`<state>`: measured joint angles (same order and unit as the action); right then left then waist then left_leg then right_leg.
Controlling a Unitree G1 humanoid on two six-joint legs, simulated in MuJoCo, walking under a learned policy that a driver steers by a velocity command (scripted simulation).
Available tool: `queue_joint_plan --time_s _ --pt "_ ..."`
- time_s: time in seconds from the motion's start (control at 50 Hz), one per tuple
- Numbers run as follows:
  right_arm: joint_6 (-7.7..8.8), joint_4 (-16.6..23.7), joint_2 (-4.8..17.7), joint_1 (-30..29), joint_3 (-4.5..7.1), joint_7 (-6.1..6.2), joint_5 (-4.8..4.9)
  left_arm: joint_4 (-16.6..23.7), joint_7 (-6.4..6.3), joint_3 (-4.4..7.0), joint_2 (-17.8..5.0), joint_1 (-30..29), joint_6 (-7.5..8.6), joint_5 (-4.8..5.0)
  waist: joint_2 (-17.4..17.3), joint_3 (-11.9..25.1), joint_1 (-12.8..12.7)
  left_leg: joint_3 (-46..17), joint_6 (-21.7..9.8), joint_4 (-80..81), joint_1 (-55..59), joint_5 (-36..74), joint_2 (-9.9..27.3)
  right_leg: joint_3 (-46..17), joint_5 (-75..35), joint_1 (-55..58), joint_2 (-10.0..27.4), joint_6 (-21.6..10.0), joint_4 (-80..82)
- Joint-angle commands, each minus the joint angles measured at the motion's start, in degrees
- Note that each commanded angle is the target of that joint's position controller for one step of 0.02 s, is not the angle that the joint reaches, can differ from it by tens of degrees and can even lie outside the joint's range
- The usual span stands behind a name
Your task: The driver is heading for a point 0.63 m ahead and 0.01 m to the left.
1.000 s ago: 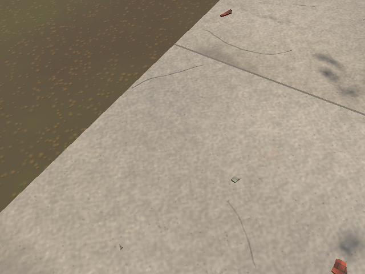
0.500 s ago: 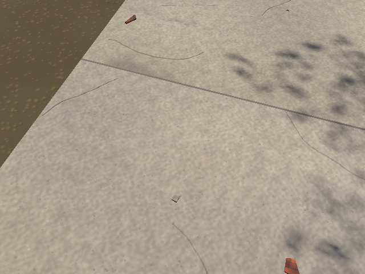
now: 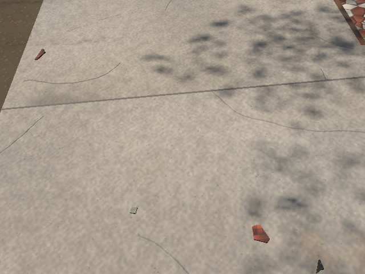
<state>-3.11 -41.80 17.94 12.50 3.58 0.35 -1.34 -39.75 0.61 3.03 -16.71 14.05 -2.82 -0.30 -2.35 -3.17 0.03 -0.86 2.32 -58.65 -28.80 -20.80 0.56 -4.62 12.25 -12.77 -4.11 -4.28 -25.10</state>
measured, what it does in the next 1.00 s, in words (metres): steps on the spot: left foot, then right foot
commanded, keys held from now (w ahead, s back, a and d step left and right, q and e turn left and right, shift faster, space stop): e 0.22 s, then no key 0.78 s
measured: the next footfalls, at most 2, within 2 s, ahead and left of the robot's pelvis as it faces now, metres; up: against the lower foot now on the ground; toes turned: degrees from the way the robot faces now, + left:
left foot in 0.30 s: +0.06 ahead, +0.12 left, +0.00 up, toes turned -15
right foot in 0.64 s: -0.03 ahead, -0.08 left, +0.00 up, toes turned -9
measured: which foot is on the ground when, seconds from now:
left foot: up 0.00-0.28, down 0.30-1.00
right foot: down 0.00-0.30, up 0.32-0.62, down 0.64-1.00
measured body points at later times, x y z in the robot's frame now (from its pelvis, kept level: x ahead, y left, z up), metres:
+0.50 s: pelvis -0.01 +0.03 +0.00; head +0.02 +0.06 +0.45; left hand +0.16 +0.28 -0.13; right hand +0.06 -0.25 -0.09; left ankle +0.02 +0.13 -0.74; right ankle -0.07 -0.09 -0.69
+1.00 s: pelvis -0.02 +0.01 +0.00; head -0.02 +0.01 +0.45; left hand +0.12 +0.24 -0.14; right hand -0.04 -0.25 -0.14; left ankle +0.02 +0.13 -0.74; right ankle -0.07 -0.08 -0.74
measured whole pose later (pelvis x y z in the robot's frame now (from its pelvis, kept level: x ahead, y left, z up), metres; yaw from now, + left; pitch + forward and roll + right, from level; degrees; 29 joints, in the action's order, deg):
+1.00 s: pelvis -0.02 +0.01 +0.00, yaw -13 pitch -2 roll +0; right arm -0.9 -56.3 14.3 13.9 0.8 0.8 -0.6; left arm -55.7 -1.7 -0.7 -13.7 11.4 -0.1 -0.5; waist -0.3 -2.0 1.3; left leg -1.2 0.0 -21.3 -8.9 -10.3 -0.6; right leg -3.7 13.6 -5.4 -3.4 -2.4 -21.3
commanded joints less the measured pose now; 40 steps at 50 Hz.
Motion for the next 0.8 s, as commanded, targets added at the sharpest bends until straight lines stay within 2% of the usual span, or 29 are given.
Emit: queue_joint_plan --time_s 0.02,0.1,0.18,0.24,0.28,0.3,0.32,0.34,0.36,0.38,0.4,0.42,0.46,0.52,0.56,0.58,0.6,0.62,0.64,0.66,0.68,0.7,0.74,0.76,0.8 --pt "0.37 4.2 3.9 -1.8 0.93 0.15 0.18 3.2 -0.37 2.72 -9.3 1.3 0.95 0.07 9.0 4.7 -1.2 -1.4 0.4 2.2 -6.1 -0.2 -0.1 -15.7 -19.7 9.8 13.6 -8.6 6.1" --pt "0.49 5.3 3.8 -4.0 0.57 0.50 0.34 3.0 -0.46 3.21 -10.3 3.2 0.72 -0.49 9.5 4.7 -2.5 -2.1 0.0 8.7 -3.9 -2.3 -1.2 -20.1 -16.9 9.4 13.8 -9.7 5.1" --pt "1.03 5.9 3.7 -4.2 0.14 0.84 0.94 3.2 -0.09 3.64 -11.2 2.0 0.47 -0.85 9.5 5.4 -2.1 -2.3 -1.2 14.7 2.9 -3.5 -3.3 -23.6 -19.4 5.8 12.7 -9.1 3.6" --pt "1.58 5.6 3.8 -1.4 -0.12 1.30 1.42 3.3 0.20 3.71 -11.0 -0.7 0.34 -0.70 10.1 6.3 -0.4 -2.4 -2.4 22.6 10.2 -2.6 -4.4 -25.7 -21.1 3.5 11.3 -7.0 2.6" --pt "2.25 4.3 3.2 2.7 -0.34 2.07 1.05 3.3 -0.15 3.18 -9.4 -3.1 0.31 0.10 8.8 6.4 2.5 -2.0 -3.4 37.3 20.6 7.0 -3.4 -24.1 -15.2 -1.6 8.1 -2.8 -0.1" --pt "2.64 4.6 6.2 2.1 0.15 2.64 0.28 3.5 -0.40 2.36 -6.7 -1.5 0.58 0.36 2.7 6.6 1.2 -9.5 -5.1 43.0 25.1 6.0 4.5 -20.2 -3.6 -6.5 4.4 0.5 -5.1" --pt "2.57 6.7 10.2 -2.0 0.43 2.64 -0.01 3.7 -0.59 1.41 -3.1 2.7 0.84 0.28 -9.0 6.7 -1.7 -24.9 -9.6 46.9 28.0 10.6 18.4 -9.2 14.9 -13.8 -4.6 3.4 -15.5" --pt "2.22 5.9 11.6 -1.0 1.18 1.89 -0.25 3.1 -1.07 2.82 -8.6 1.4 0.48 -1.41 -8.0 4.8 0.1 -27.4 -16.2 45.1 19.0 16.1 21.6 -4.4 21.8 -13.6 -5.6 4.0 -25.9" --pt "2.40 5.6 8.2 -1.6 0.34 1.30 0.19 2.5 -1.04 3.20 -9.3 1.2 0.29 -1.50 -4.7 3.2 -1.0 -25.0 -17.3 44.7 16.2 18.2 19.8 -5.7 19.5 -12.2 -3.8 4.1 -31.2" --pt "2.61 5.6 5.1 -4.7 -0.48 0.93 0.59 1.1 -0.70 3.09 -8.6 1.6 0.11 -1.17 -3.1 1.3 -2.2 -19.0 -15.5 44.2 14.5 18.6 15.6 -5.8 15.7 -11.2 -3.0 4.5 -33.7" --pt "2.70 5.9 4.3 -6.4 -0.76 0.93 0.32 0.2 -0.31 2.91 -7.9 2.4 -0.10 -0.85 -4.5 1.6 -2.8 -14.5 -13.6 43.5 15.2 20.3 12.0 -5.1 13.2 -10.8 -3.2 5.1 -35.1" --pt "2.89 5.7 4.2 -6.4 -0.86 1.25 0.32 -0.3 0.06 2.70 -7.2 2.9 -0.29 -0.77 -6.4 2.2 -2.6 -12.3 -13.1 42.7 17.2 24.3 10.5 -4.5 12.4 -11.4 -3.3 5.7 -35.2" --pt "3.12 4.4 3.9 -3.8 -1.00 1.32 0.45 -0.7 0.25 2.02 -6.0 1.4 -0.45 -0.50 -5.9 3.3 -1.1 -10.1 -13.2 41.1 21.0 29.7 9.7 -3.5 12.6 -11.2 -3.1 6.7 -31.2" --pt "3.17 2.5 4.2 -1.3 -0.99 1.07 0.46 -1.0 0.02 0.66 -3.7 -1.3 -0.83 -0.22 -6.7 4.3 0.8 -10.0 -13.4 39.7 23.9 28.5 9.9 -0.8 14.2 -7.4 -0.9 6.9 -19.0" --pt "2.72 1.3 5.3 -0.2 -0.63 0.64 0.10 -1.7 -0.39 0.16 -3.5 -2.1 -0.94 0.15 -8.6 4.4 1.6 -10.6 -13.5 38.8 23.5 28.2 9.6 2.4 14.9 -3.2 -0.3 6.1 -11.0" --pt "2.45 0.7 5.7 0.3 -0.45 0.47 0.07 -2.3 -0.67 0.04 -3.6 -1.6 -0.83 0.34 -8.9 4.2 1.4 -11.0 -13.3 38.0 23.2 29.4 9.5 3.3 12.7 -1.3 -0.3 5.6 -6.6" --pt "2.20 0.2 5.7 0.1 -0.42 0.38 0.33 -3.4 -0.95 -0.20 -3.2 -0.1 -0.57 0.33 -7.9 4.2 0.2 -10.5 -12.4 36.6 22.2 30.6 9.0 4.1 7.3 2.0 -0.2 4.9 0.4" --pt "2.19 -0.3 5.5 0.3 -0.49 0.36 0.57 -4.3 -1.31 -0.48 -3.0 1.0 -0.05 0.02 -6.3 4.2 -0.9 -10.2 -10.4 35.4 19.8 31.3 8.6 3.3 -1.5 7.0 0.8 4.1 8.6" --pt "2.62 -0.5 4.5 1.2 -0.75 0.30 0.56 -4.5 -1.69 -0.41 -4.7 0.7 0.69 -0.67 -3.9 5.7 -0.4 -10.3 -7.8 34.9 16.3 28.1 8.3 -1.7 -6.0 12.4 4.3 3.2 10.2" --pt "3.14 0.4 2.6 1.9 -1.24 -0.08 0.61 -4.2 -2.17 -0.27 -7.8 0.9 1.50 -1.63 3.0 7.9 0.8 -7.2 -5.6 31.2 12.6 20.6 5.6 -10.4 -12.3 16.5 12.9 1.5 9.9" --pt "2.82 -0.5 0.2 1.9 -1.99 0.04 1.25 -5.1 -1.93 -0.64 -7.2 -3.7 1.79 -0.66 10.5 4.6 3.2 -3.5 -4.6 37.1 18.2 8.6 1.6 -10.6 -16.6 4.9 15.2 -1.6 7.1" --pt "2.57 -1.7 2.2 0.7 -1.67 0.36 0.62 -4.6 -1.56 -1.33 -4.6 -5.7 2.25 -0.52 8.2 3.6 2.3 -3.7 -4.1 37.5 20.9 10.0 1.8 -9.4 -11.2 3.8 12.8 -0.9 7.3" --pt "2.58 -3.4 3.3 -0.4 -1.24 0.27 0.77 -6.3 -1.79 -1.62 -4.6 -4.2 2.62 -0.76 7.4 2.2 0.9 -4.2 -4.0 37.6 21.7 14.6 2.1 -7.4 -6.6 2.8 9.6 0.7 8.0" --pt "2.55 -4.1 3.7 0.0 -1.03 0.13 0.63 -7.3 -2.13 -1.70 -4.9 -3.0 2.83 -0.47 7.4 1.6 0.7 -4.4 -4.1 37.4 21.8 16.3 2.5 -6.9 -6.9 2.6 9.1 0.9 8.1" --pt "2.80 -6.0 2.6 1.2 -1.44 0.14 0.76 -9.1 -2.31 -1.82 -4.7 -2.0 2.95 -0.25 6.5 1.5 0.8 -4.7 -4.0 38.3 21.1 16.8 3.0 -6.3 -7.1 3.8 8.6 1.0 7.9"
